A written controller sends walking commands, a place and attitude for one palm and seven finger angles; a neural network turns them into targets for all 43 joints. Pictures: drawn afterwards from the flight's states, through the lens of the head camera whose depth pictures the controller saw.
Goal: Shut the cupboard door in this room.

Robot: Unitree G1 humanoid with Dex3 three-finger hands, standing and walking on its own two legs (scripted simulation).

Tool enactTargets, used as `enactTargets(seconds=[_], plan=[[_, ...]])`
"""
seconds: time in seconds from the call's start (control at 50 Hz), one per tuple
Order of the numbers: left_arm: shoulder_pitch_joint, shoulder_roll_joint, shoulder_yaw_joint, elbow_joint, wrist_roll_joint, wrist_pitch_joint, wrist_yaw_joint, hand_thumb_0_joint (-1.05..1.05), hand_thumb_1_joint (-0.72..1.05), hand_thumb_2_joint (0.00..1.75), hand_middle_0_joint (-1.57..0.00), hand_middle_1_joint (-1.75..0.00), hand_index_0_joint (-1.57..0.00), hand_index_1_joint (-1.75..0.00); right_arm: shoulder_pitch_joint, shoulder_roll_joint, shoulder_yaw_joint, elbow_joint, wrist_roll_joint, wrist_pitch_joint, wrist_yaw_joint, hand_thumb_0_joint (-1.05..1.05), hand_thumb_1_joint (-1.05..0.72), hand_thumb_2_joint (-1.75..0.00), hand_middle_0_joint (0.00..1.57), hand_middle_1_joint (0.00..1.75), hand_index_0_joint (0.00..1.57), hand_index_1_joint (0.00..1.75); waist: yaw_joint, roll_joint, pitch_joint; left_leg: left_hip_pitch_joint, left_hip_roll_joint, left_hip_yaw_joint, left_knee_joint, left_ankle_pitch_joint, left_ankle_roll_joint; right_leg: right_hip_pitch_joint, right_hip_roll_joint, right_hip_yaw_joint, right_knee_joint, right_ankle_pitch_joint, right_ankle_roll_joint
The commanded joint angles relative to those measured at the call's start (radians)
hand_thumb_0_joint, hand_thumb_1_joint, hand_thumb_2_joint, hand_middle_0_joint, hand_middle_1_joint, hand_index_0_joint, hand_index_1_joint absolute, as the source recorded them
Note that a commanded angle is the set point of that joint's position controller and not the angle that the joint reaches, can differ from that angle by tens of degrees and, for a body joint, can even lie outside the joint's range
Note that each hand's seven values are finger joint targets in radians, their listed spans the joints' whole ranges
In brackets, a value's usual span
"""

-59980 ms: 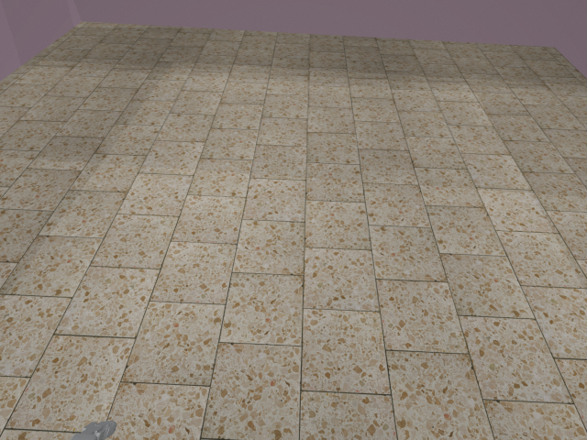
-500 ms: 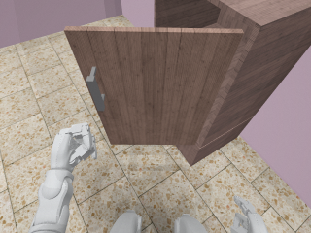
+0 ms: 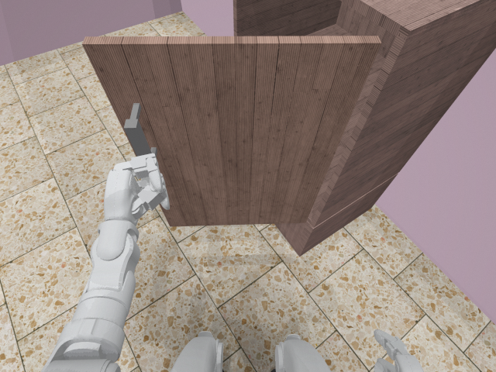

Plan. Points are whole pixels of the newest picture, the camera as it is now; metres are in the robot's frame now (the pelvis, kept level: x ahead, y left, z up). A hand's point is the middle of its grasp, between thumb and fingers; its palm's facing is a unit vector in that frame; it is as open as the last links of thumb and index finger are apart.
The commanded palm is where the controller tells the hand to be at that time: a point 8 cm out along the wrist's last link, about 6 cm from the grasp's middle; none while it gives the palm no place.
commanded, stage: bring the fist close to the handle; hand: left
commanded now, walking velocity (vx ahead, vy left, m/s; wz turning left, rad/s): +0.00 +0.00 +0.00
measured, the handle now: (144, 141) +0.49 +0.20 +0.05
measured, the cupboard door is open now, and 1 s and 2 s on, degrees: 59 54 42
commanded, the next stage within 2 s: push the door shut along its arc in 0.38 s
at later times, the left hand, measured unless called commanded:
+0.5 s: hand (163, 189) +0.39 +0.15 +0.05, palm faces +0.06 -1.00 -0.03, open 3.1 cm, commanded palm +0.37 +0.20 +0.05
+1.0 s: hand (168, 157) +0.46 +0.15 +0.05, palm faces -0.07 -1.00 -0.04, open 3.1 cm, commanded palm +0.44 +0.19 +0.05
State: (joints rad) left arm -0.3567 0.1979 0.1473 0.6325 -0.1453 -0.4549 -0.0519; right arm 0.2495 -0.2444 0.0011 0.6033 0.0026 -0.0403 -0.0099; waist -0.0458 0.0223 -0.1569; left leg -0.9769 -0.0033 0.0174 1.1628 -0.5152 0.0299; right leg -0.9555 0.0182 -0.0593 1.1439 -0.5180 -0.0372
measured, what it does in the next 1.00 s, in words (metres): stands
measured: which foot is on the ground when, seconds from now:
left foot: down 0.00-1.00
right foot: down 0.00-1.00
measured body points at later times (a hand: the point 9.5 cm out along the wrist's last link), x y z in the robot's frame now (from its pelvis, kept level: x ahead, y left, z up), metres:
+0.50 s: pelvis +0.00 +0.00 +0.00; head +0.09 +0.00 +0.44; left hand +0.38 +0.20 +0.05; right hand +0.10 -0.26 -0.11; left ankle +0.02 +0.10 -0.65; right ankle +0.02 -0.10 -0.65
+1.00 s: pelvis -0.01 +0.00 -0.01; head +0.10 +0.00 +0.43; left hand +0.45 +0.20 +0.05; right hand +0.05 -0.27 -0.13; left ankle +0.02 +0.10 -0.65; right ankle +0.02 -0.10 -0.65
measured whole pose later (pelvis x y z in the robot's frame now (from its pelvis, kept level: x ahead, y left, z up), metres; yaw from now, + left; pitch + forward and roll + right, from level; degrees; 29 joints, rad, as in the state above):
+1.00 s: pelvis -0.01 +0.00 -0.01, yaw +0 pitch +22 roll -1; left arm -0.73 0.34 0.26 1.05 -0.13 -0.49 -0.22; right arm 0.31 -0.26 0.00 0.63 0.01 0.00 0.00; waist -0.11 0.03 -0.15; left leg -1.08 0.00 0.01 1.20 -0.51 0.03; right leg -1.05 0.02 -0.07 1.18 -0.51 -0.04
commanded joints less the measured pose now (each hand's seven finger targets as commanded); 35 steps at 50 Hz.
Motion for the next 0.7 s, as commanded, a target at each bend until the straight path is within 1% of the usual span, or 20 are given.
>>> enactTargets(seconds=[0.0,0.08,0.12,0.14,0.18,0.2,0.22,0.24,0.26,0.28,0.3,0.34,0.42,0.46,0.52,0.54,0.56,0.6,0.62,0.68], plan=[[-0.283,0.15,0.068,-0.164,-0.005,-0.089,0.012,0.0,0.9,0.9,-1.3,-1.5,-1.3,-1.5,0.063,-0.151,-0.061,-0.101,-0.004,-0.032,0.004,0.0,-0.9,-0.9,0.2,0.3,0.2,0.3,0.0,0.004,-0.414,0.262,0.003,-0.053,-0.146,0.34,-0.015,0.224,0.002,0.046,-0.14,0.363,0.008],[-0.267,0.127,0.047,-0.116,0.0,-0.076,0.003,0.0,0.9,0.9,-1.3,-1.5,-1.3,-1.5,0.07,-0.147,-0.06,-0.106,0.0,-0.011,0.013,0.0,-0.9,-0.9,0.2,0.3,0.2,0.3,-0.009,-0.025,-0.357,0.225,0.004,-0.04,-0.16,0.309,-0.012,0.23,0.001,0.051,-0.161,0.356,0.013],[-0.27,0.131,0.058,-0.129,-0.003,-0.081,0.009,0.0,0.9,0.9,-1.3,-1.5,-1.3,-1.5,0.069,-0.147,-0.061,-0.113,0.001,-0.008,0.013,0.0,-0.9,-0.9,0.2,0.3,0.2,0.3,-0.002,-0.031,-0.357,0.221,0.001,-0.039,-0.165,0.298,-0.01,0.239,0.001,0.051,-0.164,0.345,0.013],[-0.296,0.136,0.06,-0.131,-0.003,-0.085,0.013,0.0,0.9,0.9,-1.3,-1.5,-1.3,-1.5,0.068,-0.147,-0.06,-0.112,0.0,-0.006,0.012,0.0,-0.9,-0.9,0.2,0.3,0.2,0.3,-0.012,-0.034,-0.348,0.214,0.002,-0.037,-0.164,0.281,-0.009,0.231,0.0,0.054,-0.169,0.333,0.015],[-0.323,0.136,0.061,-0.153,-0.002,-0.105,0.022,0.0,0.9,0.9,-1.3,-1.5,-1.3,-1.5,0.067,-0.144,-0.061,-0.108,-0.002,-0.007,0.01,0.0,-0.9,-0.9,0.2,0.3,0.2,0.3,-0.013,-0.035,-0.35,0.214,0.0,-0.036,-0.165,0.261,-0.007,0.232,0.0,0.058,-0.172,0.312,0.016],[-0.332,0.157,0.075,-0.179,0.0,-0.118,0.027,0.0,0.9,0.9,-1.3,-1.5,-1.3,-1.5,0.07,-0.148,-0.061,-0.111,-0.004,-0.009,0.009,0.0,-0.9,-0.9,0.2,0.3,0.2,0.3,-0.008,-0.028,-0.37,0.216,-0.002,-0.037,-0.162,0.267,-0.006,0.246,0.001,0.06,-0.168,0.318,0.014],[-0.311,0.156,0.078,-0.183,0.002,-0.127,0.029,0.0,0.9,0.9,-1.3,-1.5,-1.3,-1.5,0.067,-0.146,-0.064,-0.107,-0.006,-0.009,0.009,0.0,-0.9,-0.9,0.2,0.3,0.2,0.3,-0.002,-0.012,-0.394,0.231,-0.001,-0.034,-0.16,0.282,-0.008,0.252,-0.001,0.061,-0.162,0.335,0.013],[-0.306,0.147,0.067,-0.18,0.005,-0.133,0.028,0.0,0.9,0.9,-1.3,-1.5,-1.3,-1.5,0.067,-0.144,-0.063,-0.105,-0.006,-0.009,0.01,0.0,-0.9,-0.9,0.2,0.3,0.2,0.3,-0.007,-0.022,-0.39,0.236,0.0,-0.035,-0.16,0.291,-0.007,0.248,0.0,0.06,-0.161,0.344,0.014],[-0.315,0.133,0.051,-0.185,0.007,-0.139,0.025,0.0,0.9,0.9,-1.3,-1.5,-1.3,-1.5,0.066,-0.142,-0.063,-0.101,-0.006,-0.011,0.011,0.0,-0.9,-0.9,0.2,0.3,0.2,0.3,-0.01,0.0,-0.383,0.238,0.0,-0.034,-0.16,0.289,-0.009,0.24,-0.002,0.059,-0.161,0.343,0.014],[-0.31,0.133,0.052,-0.164,0.007,-0.137,0.024,0.0,0.9,0.9,-1.3,-1.5,-1.3,-1.5,0.068,-0.143,-0.064,-0.096,-0.006,-0.01,0.011,0.0,-0.9,-0.9,0.2,0.3,0.2,0.3,-0.016,-0.022,-0.371,0.232,0.0,-0.034,-0.159,0.277,-0.007,0.235,0.0,0.06,-0.166,0.332,0.016],[-0.305,0.153,0.066,-0.154,0.007,-0.135,0.022,0.0,0.9,0.9,-1.3,-1.5,-1.3,-1.5,0.072,-0.149,-0.064,-0.096,-0.007,-0.01,0.009,0.0,-0.9,-0.9,0.2,0.3,0.2,0.3,-0.015,-0.016,-0.362,0.218,-0.002,-0.034,-0.157,0.27,-0.005,0.234,0.001,0.063,-0.168,0.325,0.015],[-0.322,0.146,0.054,-0.142,0.008,-0.133,0.013,0.0,0.9,0.9,-1.3,-1.5,-1.3,-1.5,0.065,-0.146,-0.062,-0.093,-0.004,-0.007,0.008,0.0,-0.9,-0.9,0.2,0.3,0.2,0.3,-0.017,-0.009,-0.347,0.21,-0.002,-0.033,-0.163,0.246,-0.007,0.228,-0.002,0.066,-0.174,0.304,0.016],[-0.32,0.136,0.049,-0.16,-0.005,-0.128,0.004,0.0,0.9,0.9,-1.3,-1.5,-1.3,-1.5,0.064,-0.148,-0.065,-0.094,-0.001,-0.011,0.005,0.0,-0.9,-0.9,0.2,0.3,0.2,0.3,-0.014,0.005,-0.377,0.246,0.0,-0.037,-0.164,0.268,-0.008,0.23,-0.001,0.06,-0.172,0.317,0.013],[-0.314,0.131,0.047,-0.14,-0.01,-0.123,0.001,0.0,0.9,0.9,-1.3,-1.5,-1.3,-1.5,0.059,-0.146,-0.063,-0.094,0.001,-0.011,0.004,0.0,-0.9,-0.9,0.2,0.3,0.2,0.3,-0.02,-0.03,-0.349,0.227,0.0,-0.035,-0.164,0.256,-0.006,0.229,-0.001,0.06,-0.18,0.312,0.016],[-0.406,0.156,0.046,-0.101,0.002,-0.123,-0.009,0.0,0.9,0.9,-1.3,-1.5,-1.3,-1.5,0.062,-0.151,-0.059,-0.081,0.002,-0.011,-0.001,0.0,-0.9,-0.9,0.2,0.3,0.2,0.3,-0.045,-0.027,-0.315,0.204,-0.001,-0.041,-0.158,0.216,-0.002,0.197,-0.003,0.065,-0.182,0.275,0.018],[-0.444,0.185,0.065,-0.072,0.007,-0.125,-0.014,0.0,0.9,0.9,-1.3,-1.5,-1.3,-1.5,0.066,-0.152,-0.058,-0.075,0.001,-0.009,-0.005,0.0,-0.9,-0.9,0.2,0.3,0.2,0.3,-0.049,-0.039,-0.311,0.184,-0.002,-0.04,-0.15,0.198,0.0,0.196,-0.005,0.073,-0.184,0.259,0.02],[-0.499,0.196,0.062,-0.067,0.013,-0.131,-0.02,0.0,0.9,0.9,-1.3,-1.5,-1.3,-1.5,0.065,-0.154,-0.057,-0.071,0.0,-0.01,-0.008,0.0,-0.9,-0.9,0.2,0.3,0.2,0.3,-0.055,-0.016,-0.319,0.186,-0.003,-0.044,-0.149,0.192,-0.002,0.187,-0.006,0.073,-0.176,0.251,0.018],[-0.532,0.211,0.076,-0.071,0.007,-0.14,-0.032,0.0,0.9,0.9,-1.3,-1.5,-1.3,-1.5,0.072,-0.157,-0.059,-0.074,-0.001,-0.016,-0.009,0.0,-0.9,-0.9,0.2,0.3,0.2,0.3,-0.045,0.029,-0.373,0.219,-0.005,-0.045,-0.138,0.222,-0.003,0.189,-0.004,0.074,-0.164,0.275,0.014],[-0.536,0.195,0.063,-0.039,0.006,-0.137,-0.041,0.0,0.9,0.9,-1.3,-1.5,-1.3,-1.5,0.072,-0.155,-0.058,-0.067,0.001,-0.015,-0.008,0.0,-0.9,-0.9,0.2,0.3,0.2,0.3,-0.051,0.028,-0.386,0.242,-0.003,-0.052,-0.138,0.242,-0.007,0.176,-0.003,0.065,-0.157,0.288,0.011],[-0.571,0.203,0.068,0.029,0.004,-0.127,-0.067,0.0,0.9,0.9,-1.3,-1.5,-1.3,-1.5,0.089,-0.16,-0.059,-0.06,0.002,-0.014,-0.004,0.0,-0.9,-0.9,0.2,0.3,0.2,0.3,-0.055,0.028,-0.396,0.245,-0.001,-0.058,-0.129,0.268,-0.009,0.16,-0.001,0.062,-0.148,0.307,0.011]])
